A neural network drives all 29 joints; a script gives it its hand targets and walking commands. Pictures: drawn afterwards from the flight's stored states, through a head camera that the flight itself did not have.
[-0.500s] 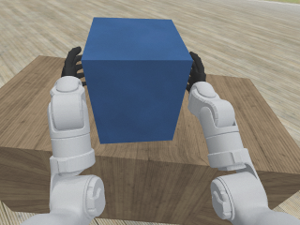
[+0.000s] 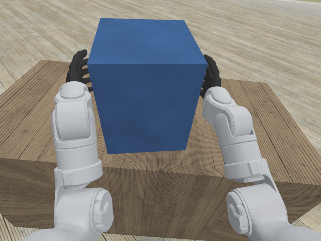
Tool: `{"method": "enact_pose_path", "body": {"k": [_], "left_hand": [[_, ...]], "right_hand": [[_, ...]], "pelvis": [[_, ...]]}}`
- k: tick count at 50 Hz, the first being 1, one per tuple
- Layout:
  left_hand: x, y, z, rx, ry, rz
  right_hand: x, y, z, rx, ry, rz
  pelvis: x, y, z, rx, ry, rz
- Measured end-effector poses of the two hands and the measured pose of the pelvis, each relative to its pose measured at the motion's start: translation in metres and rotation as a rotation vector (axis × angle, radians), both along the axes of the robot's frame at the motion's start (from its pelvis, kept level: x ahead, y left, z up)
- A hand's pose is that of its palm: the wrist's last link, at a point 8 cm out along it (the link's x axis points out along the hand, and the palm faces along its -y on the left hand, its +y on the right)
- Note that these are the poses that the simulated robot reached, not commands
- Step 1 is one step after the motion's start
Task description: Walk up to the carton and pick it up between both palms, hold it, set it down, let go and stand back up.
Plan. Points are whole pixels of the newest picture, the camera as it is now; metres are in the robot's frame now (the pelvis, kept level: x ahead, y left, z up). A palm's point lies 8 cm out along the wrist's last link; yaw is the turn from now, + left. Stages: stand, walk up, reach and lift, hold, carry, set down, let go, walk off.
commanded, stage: hold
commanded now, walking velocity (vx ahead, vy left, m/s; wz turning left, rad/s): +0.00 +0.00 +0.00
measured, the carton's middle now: (145, 87) +0.41 +0.02 +0.21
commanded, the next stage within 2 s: set down in 1.04 s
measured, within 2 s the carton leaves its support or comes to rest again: neither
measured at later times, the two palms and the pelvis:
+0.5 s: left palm (76, 87) +0.35 +0.16 +0.25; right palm (210, 90) +0.35 -0.12 +0.25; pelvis +0.00 +0.00 +0.00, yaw +0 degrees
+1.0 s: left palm (76, 86) +0.35 +0.16 +0.25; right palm (210, 90) +0.36 -0.12 +0.25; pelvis +0.00 +0.00 +0.00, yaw +0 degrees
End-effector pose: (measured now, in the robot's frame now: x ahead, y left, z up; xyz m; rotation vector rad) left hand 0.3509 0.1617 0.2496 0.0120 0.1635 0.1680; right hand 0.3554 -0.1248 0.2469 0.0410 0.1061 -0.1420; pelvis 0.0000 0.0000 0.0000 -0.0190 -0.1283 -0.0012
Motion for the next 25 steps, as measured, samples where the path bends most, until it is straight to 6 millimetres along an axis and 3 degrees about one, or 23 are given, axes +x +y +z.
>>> {"method": "enact_pose_path", "body": {"k": [25], "left_hand": [[-0.0007, 0.0004, 0.0009, -0.002, 0.000, 0.002]], "right_hand": [[-0.0005, 0.0006, 0.0003, 0.000, 0.001, -0.001]], "pelvis": [[-0.0008, -0.0026, -0.0001, 0.000, -0.001, 0.004]]}}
